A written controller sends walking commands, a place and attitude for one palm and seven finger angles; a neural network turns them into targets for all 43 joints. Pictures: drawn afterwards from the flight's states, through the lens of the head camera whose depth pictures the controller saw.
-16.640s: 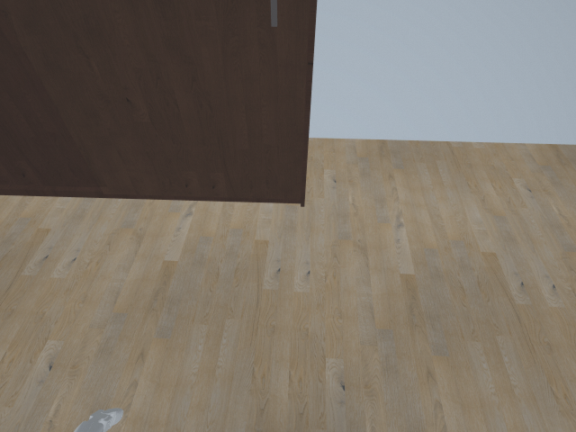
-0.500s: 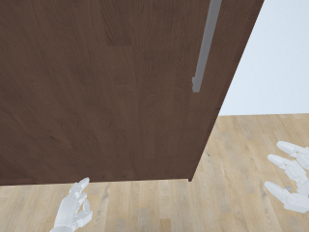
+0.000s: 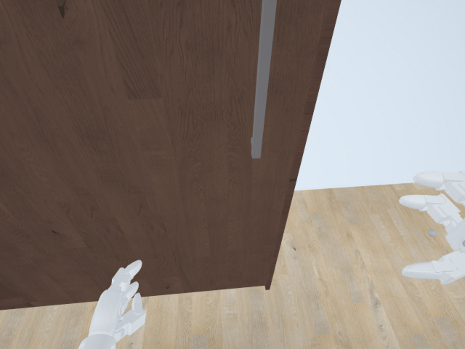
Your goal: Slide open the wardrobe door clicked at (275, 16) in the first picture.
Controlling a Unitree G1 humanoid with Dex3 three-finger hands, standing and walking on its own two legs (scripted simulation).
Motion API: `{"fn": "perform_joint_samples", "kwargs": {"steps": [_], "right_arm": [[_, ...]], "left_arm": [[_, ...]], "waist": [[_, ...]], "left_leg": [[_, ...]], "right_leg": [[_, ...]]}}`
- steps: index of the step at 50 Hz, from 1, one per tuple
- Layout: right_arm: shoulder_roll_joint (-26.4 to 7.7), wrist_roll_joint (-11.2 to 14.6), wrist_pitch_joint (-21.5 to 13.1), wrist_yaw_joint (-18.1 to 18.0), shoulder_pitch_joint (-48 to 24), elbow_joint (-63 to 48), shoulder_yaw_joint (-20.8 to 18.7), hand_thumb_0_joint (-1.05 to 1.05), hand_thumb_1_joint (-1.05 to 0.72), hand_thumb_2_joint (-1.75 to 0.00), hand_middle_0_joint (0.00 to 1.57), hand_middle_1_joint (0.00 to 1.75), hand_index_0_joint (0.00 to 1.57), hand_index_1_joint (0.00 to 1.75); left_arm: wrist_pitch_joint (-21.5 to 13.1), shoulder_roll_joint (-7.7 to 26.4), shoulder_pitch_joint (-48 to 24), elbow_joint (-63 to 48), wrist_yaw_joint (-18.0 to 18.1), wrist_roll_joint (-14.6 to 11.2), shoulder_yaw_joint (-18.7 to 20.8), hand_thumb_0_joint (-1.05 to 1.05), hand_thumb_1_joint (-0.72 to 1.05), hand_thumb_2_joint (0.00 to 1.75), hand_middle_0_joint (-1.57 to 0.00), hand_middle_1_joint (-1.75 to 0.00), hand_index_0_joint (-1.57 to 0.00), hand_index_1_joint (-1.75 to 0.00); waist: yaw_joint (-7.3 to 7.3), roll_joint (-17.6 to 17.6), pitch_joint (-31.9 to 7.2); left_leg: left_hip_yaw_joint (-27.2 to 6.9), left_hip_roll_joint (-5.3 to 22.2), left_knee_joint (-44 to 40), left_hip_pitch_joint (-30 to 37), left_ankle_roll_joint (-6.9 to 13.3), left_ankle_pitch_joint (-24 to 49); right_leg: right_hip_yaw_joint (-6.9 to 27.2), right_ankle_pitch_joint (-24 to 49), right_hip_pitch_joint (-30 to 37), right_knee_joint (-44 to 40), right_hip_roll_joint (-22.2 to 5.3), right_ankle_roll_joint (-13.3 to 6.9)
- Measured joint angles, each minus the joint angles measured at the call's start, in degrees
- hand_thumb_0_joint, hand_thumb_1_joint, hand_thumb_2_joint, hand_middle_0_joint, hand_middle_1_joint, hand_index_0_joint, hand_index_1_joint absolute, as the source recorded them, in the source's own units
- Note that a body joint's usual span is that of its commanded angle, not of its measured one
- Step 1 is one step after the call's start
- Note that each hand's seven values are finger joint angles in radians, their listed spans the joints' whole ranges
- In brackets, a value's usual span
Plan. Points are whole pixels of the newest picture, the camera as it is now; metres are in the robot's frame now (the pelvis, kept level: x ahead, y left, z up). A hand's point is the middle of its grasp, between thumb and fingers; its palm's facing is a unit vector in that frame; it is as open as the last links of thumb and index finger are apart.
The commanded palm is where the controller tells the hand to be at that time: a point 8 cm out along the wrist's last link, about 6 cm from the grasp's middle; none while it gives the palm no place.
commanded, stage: raise the hand with hooked fingers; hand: right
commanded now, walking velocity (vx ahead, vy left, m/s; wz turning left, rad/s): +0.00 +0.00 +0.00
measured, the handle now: (260, 83) +0.50 -0.04 +0.23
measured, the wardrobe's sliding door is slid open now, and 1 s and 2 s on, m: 0.00 0.00 0.00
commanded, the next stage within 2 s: move the hooked fingers beside the handle in 0.88 s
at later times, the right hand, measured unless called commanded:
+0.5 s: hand (462, 170) +0.28 -0.28 +0.24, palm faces +0.01 +0.99 -0.14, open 14.0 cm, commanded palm +0.24 -0.31 +0.24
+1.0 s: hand (420, 174) +0.29 -0.24 +0.22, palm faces +0.01 +0.99 -0.12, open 14.0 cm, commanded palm +0.25 -0.28 +0.24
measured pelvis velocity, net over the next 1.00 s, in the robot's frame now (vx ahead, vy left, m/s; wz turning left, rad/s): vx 0.01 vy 0.04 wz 0.00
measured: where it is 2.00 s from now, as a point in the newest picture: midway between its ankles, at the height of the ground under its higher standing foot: outside the picture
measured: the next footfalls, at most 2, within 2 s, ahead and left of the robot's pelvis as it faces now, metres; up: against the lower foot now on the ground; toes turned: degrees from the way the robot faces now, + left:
none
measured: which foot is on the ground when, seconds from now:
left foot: down 0.00-1.00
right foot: down 0.00-1.00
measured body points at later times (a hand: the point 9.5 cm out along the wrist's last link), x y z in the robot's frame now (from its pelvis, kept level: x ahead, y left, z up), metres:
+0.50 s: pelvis +0.00 +0.01 +0.01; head -0.02 +0.02 +0.46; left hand +0.20 +0.23 -0.06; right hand +0.27 -0.33 +0.25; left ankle -0.01 +0.13 -0.73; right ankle +0.02 -0.06 -0.73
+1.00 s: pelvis +0.01 +0.04 +0.00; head -0.01 +0.07 +0.45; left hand +0.22 +0.27 -0.06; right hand +0.28 -0.29 +0.23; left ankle -0.01 +0.13 -0.73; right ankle +0.02 -0.06 -0.73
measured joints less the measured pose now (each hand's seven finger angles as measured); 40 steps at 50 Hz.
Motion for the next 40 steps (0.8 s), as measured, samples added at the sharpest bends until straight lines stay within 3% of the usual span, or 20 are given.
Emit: {"fn": "perform_joint_samples", "kwargs": {"steps": [9,20,29,34,40], "right_arm": [[-2.66,-1.08,7.00,1.01,-7.39,0.17,-1.07,-0.01,0.46,-0.31,0.30,1.18,0.30,1.18],[-6.89,-1.92,13.49,2.53,-15.81,3.25,-3.39,-0.01,0.49,-0.30,0.31,1.20,0.30,1.20],[-7.75,-1.45,15.99,3.66,-15.95,6.63,-3.89,-0.01,0.50,-0.30,0.31,1.20,0.30,1.20],[-5.55,-1.07,14.23,2.69,-13.40,3.45,-3.83,-0.01,0.50,-0.30,0.31,1.20,0.30,1.20],[-5.68,-1.31,13.85,1.86,-14.38,5.14,-4.25,-0.01,0.50,-0.30,0.31,1.20,0.30,1.20]], "left_arm": [[2.77,-0.66,-1.32,-0.34,-0.22,-0.38,-1.69,0.02,0.90,0.90,-0.20,-0.30,-0.21,-0.30],[5.33,0.51,-0.75,0.37,-0.47,-1.28,-1.94,0.02,0.90,0.90,-0.20,-0.30,-0.21,-0.30],[6.41,2.12,-0.35,-0.19,-1.29,-2.05,-0.94,0.02,0.90,0.90,-0.20,-0.30,-0.21,-0.30],[6.00,2.28,-0.32,-0.11,-0.73,-1.79,-0.47,0.02,0.91,0.90,-0.20,-0.30,-0.21,-0.30],[5.68,2.10,-0.68,0.32,-0.25,-2.01,-0.37,0.02,0.91,0.90,-0.20,-0.30,-0.20,-0.30]], "waist": [[-0.99,-0.47,0.60],[-0.51,-1.14,0.68],[0.52,-1.78,-0.16],[0.57,-1.69,0.06],[0.38,-1.93,-0.16]], "left_leg": [[0.27,0.74,-2.74,2.63,-0.18,1.26],[0.55,0.68,-4.44,4.05,0.23,1.98],[0.43,-0.01,-3.76,2.83,1.05,1.67],[0.48,-0.69,-3.60,3.19,1.66,1.32],[0.84,-1.34,-3.31,3.58,2.34,0.79]], "right_leg": [[0.32,1.77,2.76,-3.38,0.84,-0.24],[0.71,3.04,4.49,-5.88,0.84,0.25],[0.64,3.00,3.72,-5.88,0.12,1.05],[0.74,2.48,4.03,-5.44,-0.54,1.65],[1.15,1.88,4.26,-4.87,-1.17,2.37]]}}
